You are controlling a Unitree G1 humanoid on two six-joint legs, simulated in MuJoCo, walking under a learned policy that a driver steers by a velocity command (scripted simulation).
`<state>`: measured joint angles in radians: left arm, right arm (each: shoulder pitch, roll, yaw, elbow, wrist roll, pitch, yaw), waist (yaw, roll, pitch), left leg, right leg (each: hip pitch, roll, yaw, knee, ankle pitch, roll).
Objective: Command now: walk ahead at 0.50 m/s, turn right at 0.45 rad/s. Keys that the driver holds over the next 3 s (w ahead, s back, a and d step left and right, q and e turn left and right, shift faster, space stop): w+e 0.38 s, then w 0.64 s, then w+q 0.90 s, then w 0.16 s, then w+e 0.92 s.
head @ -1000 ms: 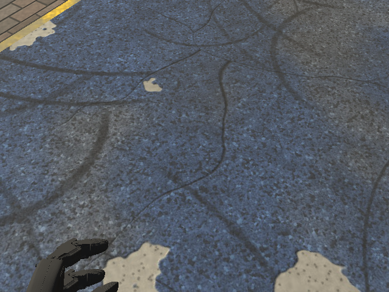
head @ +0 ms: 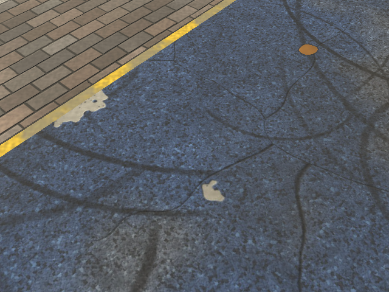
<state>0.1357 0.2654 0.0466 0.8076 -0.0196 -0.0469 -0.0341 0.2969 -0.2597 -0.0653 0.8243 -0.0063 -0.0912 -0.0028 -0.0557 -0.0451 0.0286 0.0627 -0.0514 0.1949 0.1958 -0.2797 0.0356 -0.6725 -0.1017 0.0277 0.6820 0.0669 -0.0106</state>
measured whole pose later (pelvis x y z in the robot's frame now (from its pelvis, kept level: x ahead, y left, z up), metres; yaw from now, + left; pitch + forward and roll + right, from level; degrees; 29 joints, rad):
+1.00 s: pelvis +0.57 -0.09 +0.01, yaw -20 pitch +2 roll +1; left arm 0.09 0.27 0.04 0.70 -0.01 -0.07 -0.02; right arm 0.38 -0.27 -0.04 0.84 0.02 -0.08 0.01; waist -0.09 -0.04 0.02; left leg -0.03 -0.06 0.01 0.23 -0.24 0.04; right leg -0.64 -0.09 0.05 0.62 0.02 0.01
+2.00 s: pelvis +1.10 -0.18 +0.01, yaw +10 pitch +2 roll +0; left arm 0.04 0.29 0.05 0.72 0.01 -0.09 -0.01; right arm 0.34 -0.28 -0.07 0.72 0.02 -0.05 -0.01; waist -0.07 -0.04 0.03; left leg -0.14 -0.11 -0.12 0.35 -0.24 0.08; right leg -0.64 -0.07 0.09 0.64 0.03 0.06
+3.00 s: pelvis +1.63 -0.15 +0.00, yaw -14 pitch +1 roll +2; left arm 0.11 0.30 0.06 0.64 -0.02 -0.02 -0.04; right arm 0.34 -0.30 -0.08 0.83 0.00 -0.08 0.00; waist -0.10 -0.05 0.04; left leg 0.02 -0.01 0.17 0.24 -0.28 0.00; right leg -0.68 -0.09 0.03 0.74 -0.02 0.00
